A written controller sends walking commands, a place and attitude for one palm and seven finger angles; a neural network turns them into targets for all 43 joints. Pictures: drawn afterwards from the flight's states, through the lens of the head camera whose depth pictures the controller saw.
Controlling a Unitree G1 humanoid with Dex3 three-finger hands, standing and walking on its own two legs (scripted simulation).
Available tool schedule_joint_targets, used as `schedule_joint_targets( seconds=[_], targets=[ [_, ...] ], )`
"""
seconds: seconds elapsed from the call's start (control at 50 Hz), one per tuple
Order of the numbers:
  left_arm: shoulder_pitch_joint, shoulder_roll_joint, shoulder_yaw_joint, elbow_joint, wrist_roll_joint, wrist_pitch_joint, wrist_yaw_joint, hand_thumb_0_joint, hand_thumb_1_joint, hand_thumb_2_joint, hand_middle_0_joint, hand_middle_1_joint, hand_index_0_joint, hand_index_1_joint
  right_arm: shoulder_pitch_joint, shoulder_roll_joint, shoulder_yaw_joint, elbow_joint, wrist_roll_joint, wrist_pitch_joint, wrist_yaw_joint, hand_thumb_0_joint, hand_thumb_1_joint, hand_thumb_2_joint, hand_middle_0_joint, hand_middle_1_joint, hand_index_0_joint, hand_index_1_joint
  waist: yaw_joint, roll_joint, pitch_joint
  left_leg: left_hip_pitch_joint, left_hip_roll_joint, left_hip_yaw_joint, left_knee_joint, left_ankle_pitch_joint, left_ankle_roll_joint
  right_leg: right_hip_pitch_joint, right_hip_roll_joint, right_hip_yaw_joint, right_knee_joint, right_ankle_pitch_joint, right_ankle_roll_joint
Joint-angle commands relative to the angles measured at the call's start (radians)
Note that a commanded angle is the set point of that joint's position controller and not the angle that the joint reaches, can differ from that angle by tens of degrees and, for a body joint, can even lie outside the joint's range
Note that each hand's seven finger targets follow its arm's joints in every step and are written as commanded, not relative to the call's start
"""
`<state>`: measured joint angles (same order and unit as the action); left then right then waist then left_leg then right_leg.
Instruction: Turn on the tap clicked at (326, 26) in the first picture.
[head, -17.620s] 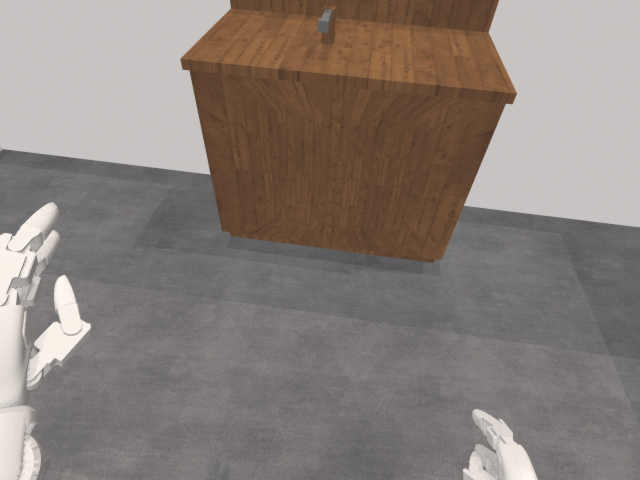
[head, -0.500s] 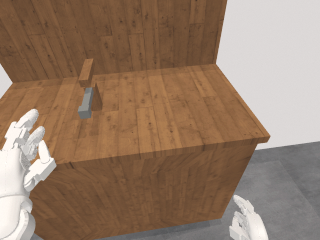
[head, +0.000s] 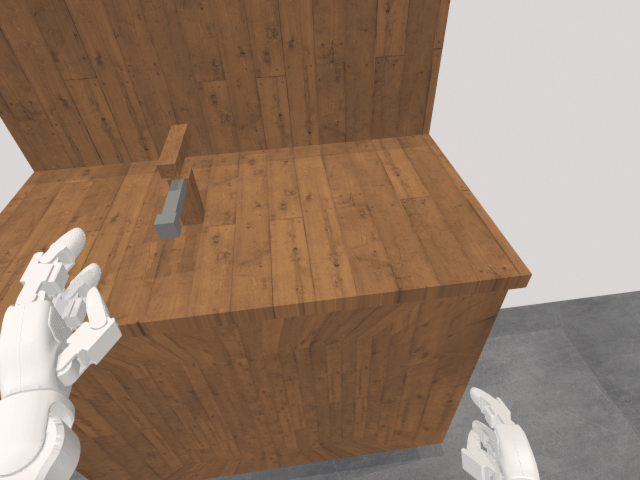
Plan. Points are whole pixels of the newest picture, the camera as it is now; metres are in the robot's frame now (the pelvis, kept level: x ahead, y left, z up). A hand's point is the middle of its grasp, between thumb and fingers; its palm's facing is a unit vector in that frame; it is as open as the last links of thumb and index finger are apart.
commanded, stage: turn the palm inward beside the body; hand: left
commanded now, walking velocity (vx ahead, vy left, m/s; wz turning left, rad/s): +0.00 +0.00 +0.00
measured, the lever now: (168, 225) +0.40 +0.29 +0.13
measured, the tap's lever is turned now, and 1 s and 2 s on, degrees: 0 0 0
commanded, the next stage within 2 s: reach beside the lever's end, fingers flat in 0.38 s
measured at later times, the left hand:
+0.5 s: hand (127, 329) +0.19 +0.22 +0.18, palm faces +0.47 -0.87 -0.13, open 7.4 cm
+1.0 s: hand (132, 294) +0.24 +0.25 +0.17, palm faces +0.47 -0.88 -0.09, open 7.4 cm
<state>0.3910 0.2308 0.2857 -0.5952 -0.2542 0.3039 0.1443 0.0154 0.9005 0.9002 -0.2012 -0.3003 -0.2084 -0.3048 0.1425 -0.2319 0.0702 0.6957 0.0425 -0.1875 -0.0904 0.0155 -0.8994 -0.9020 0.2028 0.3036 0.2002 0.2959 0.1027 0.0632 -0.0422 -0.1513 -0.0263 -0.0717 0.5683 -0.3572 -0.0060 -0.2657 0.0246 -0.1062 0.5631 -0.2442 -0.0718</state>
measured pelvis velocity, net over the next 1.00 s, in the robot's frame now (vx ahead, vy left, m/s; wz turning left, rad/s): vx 0.01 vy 0.01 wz -0.01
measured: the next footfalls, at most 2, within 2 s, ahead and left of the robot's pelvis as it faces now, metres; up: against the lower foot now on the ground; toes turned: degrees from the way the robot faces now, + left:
none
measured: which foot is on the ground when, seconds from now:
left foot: down 0.00-1.00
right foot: down 0.00-1.00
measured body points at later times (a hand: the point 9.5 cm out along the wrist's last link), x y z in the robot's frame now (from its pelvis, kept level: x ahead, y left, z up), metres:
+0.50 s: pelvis +0.00 -0.01 +0.00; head -0.03 -0.05 +0.45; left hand +0.16 +0.26 +0.19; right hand +0.22 -0.22 -0.08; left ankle -0.03 +0.13 -0.73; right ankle +0.04 -0.07 -0.73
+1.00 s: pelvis +0.01 +0.01 +0.00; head -0.01 -0.02 +0.45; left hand +0.21 +0.29 +0.17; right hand +0.21 -0.20 -0.08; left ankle -0.03 +0.13 -0.73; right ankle +0.04 -0.07 -0.73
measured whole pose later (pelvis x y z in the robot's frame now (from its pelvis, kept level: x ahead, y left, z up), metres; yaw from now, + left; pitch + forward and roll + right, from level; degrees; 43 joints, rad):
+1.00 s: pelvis +0.01 +0.01 +0.00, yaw -1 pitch -1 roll +0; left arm 0.24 0.22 0.29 -0.43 -0.23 0.29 0.16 0.02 0.90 0.90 -0.20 -0.30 -0.21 -0.30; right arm 0.16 -0.23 0.06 0.70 0.04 -0.20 -0.10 0.02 -0.90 -0.90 0.20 0.30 0.20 0.30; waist 0.08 0.06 -0.04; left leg -0.17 -0.03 -0.06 0.56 -0.36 0.00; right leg -0.29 0.02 -0.09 0.56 -0.25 -0.06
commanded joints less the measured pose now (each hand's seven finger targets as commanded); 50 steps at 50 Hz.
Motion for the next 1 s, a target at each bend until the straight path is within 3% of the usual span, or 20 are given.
schedule_joint_targets(
  seconds=[0.0,0.04,0.06,0.08,0.12,0.24,0.28,0.34,0.36,0.44,0.46,0.5,0.56,0.6,0.68,0.7,0.76,0.86,0.92,0.98],
  targets=[
    [-0.130,0.151,0.069,-0.234,0.009,-0.069,0.015,0.000,0.900,0.900,-0.200,-0.300,-0.200,-0.300,-0.186,-0.091,-0.040,-0.180,0.000,-0.071,-0.006,0.000,-0.900,-0.900,0.200,0.300,0.200,0.300,-0.001,-0.011,-0.051,-0.154,0.001,0.022,-0.095,0.141,0.024,0.135,-0.049,0.083,-0.129,-0.010,0.059],
    [-0.136,0.158,0.069,-0.236,0.013,-0.069,0.018,0.000,0.900,0.900,-0.200,-0.300,-0.200,-0.300,-0.188,-0.093,-0.040,-0.180,-0.001,-0.071,-0.007,0.000,-0.900,-0.900,0.200,0.300,0.200,0.300,0.000,-0.032,-0.037,-0.166,-0.001,0.022,-0.090,0.116,0.029,0.133,-0.053,0.098,-0.143,-0.049,0.063],
    [-0.135,0.167,0.080,-0.238,0.017,-0.068,0.021,0.000,0.900,0.900,-0.200,-0.300,-0.200,-0.300,-0.197,-0.091,-0.038,-0.182,0.004,-0.073,-0.006,0.000,-0.900,-0.900,0.200,0.300,0.200,0.300,0.001,-0.001,-0.028,-0.163,-0.001,0.025,-0.090,0.100,0.028,0.122,-0.053,0.102,-0.151,-0.074,0.062],
    [-0.136,0.163,0.076,-0.236,0.015,-0.071,0.025,0.000,0.900,0.900,-0.200,-0.300,-0.200,-0.300,-0.192,-0.089,-0.039,-0.186,0.001,-0.075,-0.007,0.000,-0.900,-0.900,0.200,0.300,0.200,0.300,0.002,-0.054,-0.036,-0.172,-0.001,0.023,-0.088,0.095,0.030,0.133,-0.058,0.109,-0.156,-0.089,0.067],
    [-0.122,0.161,0.082,-0.215,0.007,-0.069,0.023,0.000,0.900,0.900,-0.200,-0.300,-0.200,-0.300,-0.197,-0.091,-0.043,-0.181,0.001,-0.073,-0.009,0.000,-0.900,-0.900,0.200,0.300,0.200,0.300,0.000,-0.086,-0.031,-0.181,0.002,0.026,-0.074,0.094,0.032,0.138,-0.068,0.136,-0.176,-0.100,0.076],
    [-0.119,0.162,0.090,-0.211,-0.003,-0.055,0.026,0.000,0.900,0.900,-0.200,-0.300,-0.200,-0.300,-0.205,-0.088,-0.046,-0.176,0.002,-0.065,-0.006,0.000,-0.900,-0.900,0.200,0.300,0.200,0.300,0.002,-0.057,-0.058,-0.189,0.003,0.029,-0.044,0.098,0.025,0.162,-0.102,0.185,-0.195,-0.080,0.092],
    [-0.110,0.160,0.084,-0.239,0.006,-0.063,0.030,0.000,0.900,0.900,-0.200,-0.300,-0.200,-0.300,-0.198,-0.085,-0.044,-0.181,0.004,-0.071,-0.002,0.000,-0.900,-0.900,0.200,0.300,0.200,0.300,0.003,-0.022,-0.070,-0.176,0.002,0.030,-0.050,0.127,0.026,0.162,-0.092,0.158,-0.169,-0.037,0.084],
    [-0.076,0.161,0.090,-0.234,0.001,-0.074,0.027,0.000,0.900,0.900,-0.200,-0.300,-0.200,-0.300,-0.183,-0.090,-0.049,-0.178,-0.001,-0.070,-0.002,0.000,-0.900,-0.900,0.200,0.300,0.200,0.300,0.001,-0.092,-0.089,-0.183,0.002,0.029,-0.042,0.144,0.030,0.173,-0.092,0.160,-0.155,0.026,0.097],
    [-0.082,0.164,0.094,-0.253,0.004,-0.083,0.026,0.000,0.900,0.900,-0.200,-0.300,-0.200,-0.300,-0.187,-0.088,-0.047,-0.179,0.004,-0.076,0.001,0.000,-0.900,-0.900,0.200,0.300,0.200,0.300,0.000,-0.041,-0.090,-0.165,0.001,0.033,-0.045,0.155,0.030,0.161,-0.082,0.145,-0.148,0.034,0.088],
    [-0.077,0.158,0.091,-0.243,0.002,-0.104,0.028,0.000,0.900,0.900,-0.200,-0.300,-0.200,-0.300,-0.165,-0.091,-0.050,-0.180,-0.003,-0.082,-0.004,0.000,-0.900,-0.900,0.200,0.300,0.200,0.300,-0.002,-0.064,-0.085,-0.170,-0.002,0.029,-0.050,0.167,0.032,0.153,-0.072,0.126,-0.125,0.070,0.084],
    [-0.087,0.156,0.096,-0.244,-0.001,-0.104,0.027,0.000,0.900,0.900,-0.200,-0.300,-0.200,-0.300,-0.171,-0.090,-0.048,-0.181,0.003,-0.087,-0.002,0.000,-0.900,-0.900,0.200,0.300,0.200,0.300,-0.002,-0.032,-0.075,-0.161,-0.002,0.030,-0.050,0.164,0.032,0.135,-0.066,0.117,-0.127,0.053,0.078],
    [-0.106,0.137,0.078,-0.195,-0.002,-0.106,0.023,0.000,0.900,0.900,-0.200,-0.300,-0.200,-0.300,-0.162,-0.092,-0.048,-0.172,0.001,-0.088,-0.007,0.000,-0.900,-0.900,0.200,0.300,0.200,0.300,-0.009,-0.070,-0.044,-0.172,-0.001,0.026,-0.061,0.146,0.032,0.120,-0.063,0.110,-0.129,0.025,0.076],
    [-0.182,0.154,0.084,-0.158,-0.001,-0.089,0.017,0.000,0.900,0.900,-0.200,-0.300,-0.200,-0.300,-0.177,-0.095,-0.046,-0.169,0.007,-0.087,-0.015,0.000,-0.900,-0.900,0.200,0.300,0.200,0.300,-0.014,-0.034,-0.018,-0.171,-0.004,0.021,-0.069,0.107,0.033,0.090,-0.058,0.112,-0.150,-0.056,0.071],
    [-0.222,0.148,0.073,-0.116,-0.001,-0.080,0.014,0.000,0.900,0.900,-0.200,-0.300,-0.200,-0.300,-0.177,-0.095,-0.046,-0.165,0.005,-0.087,-0.022,0.000,-0.900,-0.900,0.200,0.300,0.200,0.300,-0.017,-0.062,-0.012,-0.180,-0.004,0.016,-0.076,0.088,0.033,0.090,-0.061,0.118,-0.160,-0.095,0.072],
    [-0.292,0.178,0.085,-0.117,0.016,-0.071,0.024,0.000,0.900,0.900,-0.200,-0.300,-0.200,-0.300,-0.188,-0.092,-0.045,-0.171,0.004,-0.087,-0.025,0.000,-0.900,-0.900,0.200,0.300,0.200,0.300,-0.010,-0.027,-0.061,-0.177,-0.007,0.019,-0.081,0.076,0.030,0.113,-0.065,0.127,-0.161,-0.127,0.070],
    [-0.291,0.174,0.086,-0.092,0.016,-0.072,0.027,0.000,0.900,0.900,-0.200,-0.300,-0.200,-0.300,-0.186,-0.091,-0.044,-0.167,0.002,-0.085,-0.026,0.000,-0.900,-0.900,0.200,0.300,0.200,0.300,-0.010,-0.057,-0.056,-0.181,-0.004,0.017,-0.082,0.087,0.030,0.119,-0.064,0.128,-0.162,-0.114,0.070],
    [-0.311,0.195,0.115,-0.077,0.021,-0.077,0.031,0.000,0.900,0.900,-0.200,-0.300,-0.200,-0.300,-0.187,-0.091,-0.044,-0.166,0.001,-0.082,-0.024,0.000,-0.900,-0.900,0.200,0.300,0.200,0.300,-0.005,-0.016,-0.085,-0.167,-0.005,0.018,-0.091,0.116,0.026,0.131,-0.053,0.110,-0.139,-0.061,0.064],
    [-0.299,0.159,0.092,-0.066,0.024,-0.087,0.030,0.000,0.900,0.900,-0.200,-0.300,-0.200,-0.300,-0.164,-0.092,-0.047,-0.173,-0.005,-0.081,-0.018,0.000,-0.900,-0.900,0.200,0.300,0.200,0.300,-0.004,0.010,-0.123,-0.133,-0.007,0.020,-0.096,0.234,0.014,0.149,-0.039,0.071,-0.090,0.112,0.051],
    [-0.287,0.153,0.085,-0.039,0.024,-0.085,0.024,0.000,0.900,0.900,-0.198,-0.293,-0.198,-0.293,-0.147,-0.099,-0.054,-0.172,-0.008,-0.073,-0.017,0.000,-0.900,-0.900,0.200,0.300,0.200,0.300,-0.007,-0.057,-0.121,-0.137,-0.001,0.020,-0.097,0.267,0.011,0.153,-0.035,0.063,-0.080,0.153,0.053],
    [-0.330,0.145,0.069,-0.050,0.036,-0.090,0.032,0.000,0.900,0.900,-0.195,-0.285,-0.195,-0.285,-0.145,-0.096,-0.052,-0.177,-0.007,-0.073,-0.017,0.000,-0.900,-0.900,0.200,0.300,0.200,0.300,-0.011,-0.019,-0.111,-0.128,-0.004,0.020,-0.101,0.270,0.003,0.135,-0.036,0.059,-0.078,0.142,0.049]
  ],
)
